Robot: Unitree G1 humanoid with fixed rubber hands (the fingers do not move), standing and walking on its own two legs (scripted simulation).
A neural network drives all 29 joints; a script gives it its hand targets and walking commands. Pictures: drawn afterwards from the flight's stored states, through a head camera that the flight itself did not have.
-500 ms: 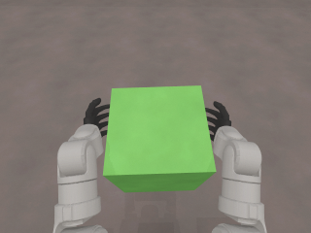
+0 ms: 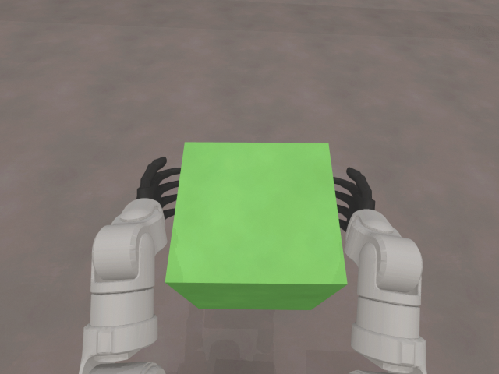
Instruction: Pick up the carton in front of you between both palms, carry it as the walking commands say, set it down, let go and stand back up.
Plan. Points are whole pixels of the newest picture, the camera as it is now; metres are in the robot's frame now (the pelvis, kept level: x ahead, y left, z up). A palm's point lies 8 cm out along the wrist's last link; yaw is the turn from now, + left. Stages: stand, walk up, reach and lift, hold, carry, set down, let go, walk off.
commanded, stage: carry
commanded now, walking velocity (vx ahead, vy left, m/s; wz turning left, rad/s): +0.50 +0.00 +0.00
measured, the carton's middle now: (255, 236) +0.34 +0.00 +0.05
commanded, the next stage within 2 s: none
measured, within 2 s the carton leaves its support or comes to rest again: neither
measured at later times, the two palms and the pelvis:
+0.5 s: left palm (185, 105) +0.65 +0.15 +0.09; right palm (316, 104) +0.68 -0.15 +0.09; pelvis +0.34 -0.02 +0.01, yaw +3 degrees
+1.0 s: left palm (188, 50) +0.92 +0.18 +0.09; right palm (294, 58) +0.91 -0.12 +0.09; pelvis +0.69 +0.04 +0.01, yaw -1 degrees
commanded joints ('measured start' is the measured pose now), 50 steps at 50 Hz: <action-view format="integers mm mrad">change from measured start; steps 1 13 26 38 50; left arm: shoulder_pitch -494 -432 -389 73 103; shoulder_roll -711 -835 -861 -822 -905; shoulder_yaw -530 -605 -704 -706 -784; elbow -58 -78 -227 -392 -448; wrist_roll -151 -113 -241 -222 -222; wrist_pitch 35 -79 -37 80 113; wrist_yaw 18 -26 -63 -123 -166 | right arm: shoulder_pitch -482 -552 -349 -22 34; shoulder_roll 620 807 779 816 877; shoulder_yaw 546 702 630 785 821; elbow -26 -63 -105 -368 -422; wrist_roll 215 301 188 254 292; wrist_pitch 12 -93 -44 63 99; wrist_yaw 7 78 45 91 166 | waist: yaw -58 -85 18 22 -13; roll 113 109 -3 -157 35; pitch -384 -322 -416 -198 -264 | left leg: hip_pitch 637 596 -192 -152 434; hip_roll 346 182 82 38 359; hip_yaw -601 -178 -133 71 -290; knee -184 -167 565 -29 -376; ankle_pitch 111 690 -161 122 49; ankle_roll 153 53 -100 -129 33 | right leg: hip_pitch -502 -419 445 452 -311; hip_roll -29 -10 -314 -202 -144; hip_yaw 77 -99 313 -19 50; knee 172 -504 -898 -947 -54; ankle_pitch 85 425 701 990 202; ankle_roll -11 7 -134 -61 22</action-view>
